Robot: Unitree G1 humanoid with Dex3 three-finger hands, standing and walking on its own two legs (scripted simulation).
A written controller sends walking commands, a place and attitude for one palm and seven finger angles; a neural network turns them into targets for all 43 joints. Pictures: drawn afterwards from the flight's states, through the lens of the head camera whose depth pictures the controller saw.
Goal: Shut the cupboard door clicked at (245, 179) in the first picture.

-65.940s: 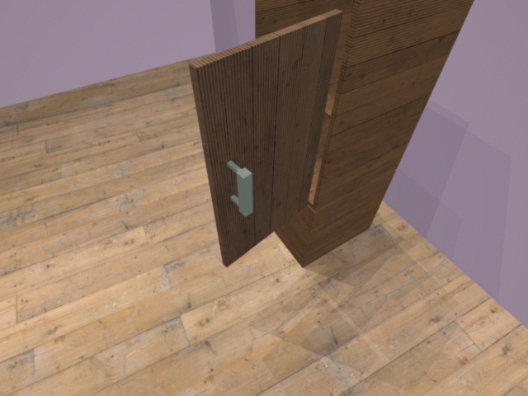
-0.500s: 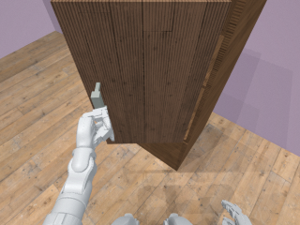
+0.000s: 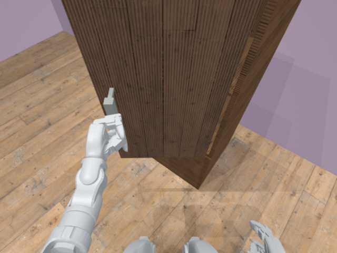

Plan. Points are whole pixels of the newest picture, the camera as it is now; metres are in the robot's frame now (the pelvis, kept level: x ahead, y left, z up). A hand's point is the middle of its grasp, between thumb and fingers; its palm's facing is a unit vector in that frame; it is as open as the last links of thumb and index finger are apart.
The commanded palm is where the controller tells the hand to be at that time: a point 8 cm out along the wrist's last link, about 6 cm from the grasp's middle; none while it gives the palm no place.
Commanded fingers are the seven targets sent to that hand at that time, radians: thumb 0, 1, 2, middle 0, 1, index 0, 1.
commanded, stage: push the door shut along its arc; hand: left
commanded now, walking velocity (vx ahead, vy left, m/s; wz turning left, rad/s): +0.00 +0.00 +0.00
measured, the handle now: (114, 111) +0.46 +0.15 +0.05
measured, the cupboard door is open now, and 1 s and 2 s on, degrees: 38 14 1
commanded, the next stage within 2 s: pull the fist back off the door in 1.70 s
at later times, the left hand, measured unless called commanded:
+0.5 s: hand (123, 117) +0.43 +0.13 +0.05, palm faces -0.10 -0.99 -0.03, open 3.1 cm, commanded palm +0.43 +0.16 +0.05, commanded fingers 0.00 0.90 0.90 -1.30 -1.50 -1.30 -1.50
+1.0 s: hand (135, 99) +0.50 +0.11 +0.05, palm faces -0.24 -0.97 -0.05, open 3.1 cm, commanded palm +0.50 +0.13 +0.05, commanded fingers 0.00 0.90 0.90 -1.30 -1.50 -1.30 -1.50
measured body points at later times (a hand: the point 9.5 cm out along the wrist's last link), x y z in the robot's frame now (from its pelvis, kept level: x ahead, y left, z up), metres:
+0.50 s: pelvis -0.01 +0.01 -0.01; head +0.07 +0.02 +0.43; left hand +0.43 +0.18 +0.06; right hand +0.05 -0.26 -0.13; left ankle +0.02 +0.08 -0.67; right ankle +0.02 -0.07 -0.67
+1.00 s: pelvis -0.01 +0.02 -0.03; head +0.12 +0.04 +0.40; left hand +0.51 +0.16 +0.06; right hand -0.01 -0.25 -0.14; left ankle +0.02 +0.08 -0.67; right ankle +0.02 -0.07 -0.67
